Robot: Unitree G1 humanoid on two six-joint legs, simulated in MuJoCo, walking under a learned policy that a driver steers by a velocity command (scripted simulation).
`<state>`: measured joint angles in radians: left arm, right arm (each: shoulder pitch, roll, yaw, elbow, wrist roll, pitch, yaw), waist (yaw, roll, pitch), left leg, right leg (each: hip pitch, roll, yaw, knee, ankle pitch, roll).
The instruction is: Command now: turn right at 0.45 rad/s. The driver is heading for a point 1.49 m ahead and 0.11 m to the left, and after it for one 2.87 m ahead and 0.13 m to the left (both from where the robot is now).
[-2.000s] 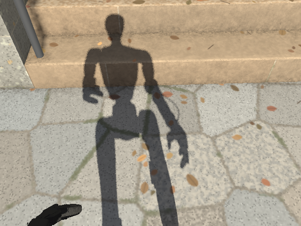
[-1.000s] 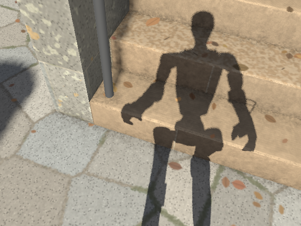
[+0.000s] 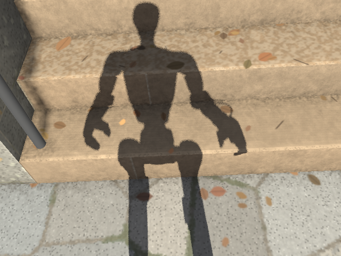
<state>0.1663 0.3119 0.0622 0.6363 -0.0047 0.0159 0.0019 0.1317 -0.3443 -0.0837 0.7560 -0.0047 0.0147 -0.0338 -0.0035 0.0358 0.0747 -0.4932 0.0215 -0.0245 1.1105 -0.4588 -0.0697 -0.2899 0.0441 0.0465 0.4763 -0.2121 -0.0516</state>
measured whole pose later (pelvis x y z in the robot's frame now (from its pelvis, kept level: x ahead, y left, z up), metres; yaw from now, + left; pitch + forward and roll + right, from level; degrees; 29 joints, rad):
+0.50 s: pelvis +0.02 +0.03 +0.00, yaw -5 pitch -1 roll +0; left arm 0.19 0.27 0.02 0.75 0.02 0.02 0.01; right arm 0.18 -0.25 -0.02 0.75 -0.02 -0.03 -0.01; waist 0.01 -0.02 0.03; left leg -0.21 0.00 -0.02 0.51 -0.28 0.00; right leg -0.23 0.06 0.12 0.52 -0.27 -0.01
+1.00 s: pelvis +0.03 +0.04 +0.00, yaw -5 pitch -2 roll +0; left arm 0.20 0.25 0.04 0.90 0.00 0.02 0.04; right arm 0.21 -0.26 0.00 0.84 -0.01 -0.02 -0.01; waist 0.00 -0.01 0.03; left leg -0.18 -0.02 0.00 0.51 -0.30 0.02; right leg -0.20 0.04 0.13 0.52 -0.29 0.01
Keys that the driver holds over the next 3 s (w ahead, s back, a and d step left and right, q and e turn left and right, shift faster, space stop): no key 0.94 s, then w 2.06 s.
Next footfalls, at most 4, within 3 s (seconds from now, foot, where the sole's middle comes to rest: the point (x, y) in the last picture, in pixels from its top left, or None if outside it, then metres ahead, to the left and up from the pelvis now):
0.28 left None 0.07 0.15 -0.78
1.70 left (170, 241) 0.48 0.08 -0.78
2.20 right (225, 211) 0.60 -0.14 -0.78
2.64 left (173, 132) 0.87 0.05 -0.60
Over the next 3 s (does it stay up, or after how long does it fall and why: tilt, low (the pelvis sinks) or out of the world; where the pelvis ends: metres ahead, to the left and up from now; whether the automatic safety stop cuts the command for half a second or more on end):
stays up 0.86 -0.05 0.18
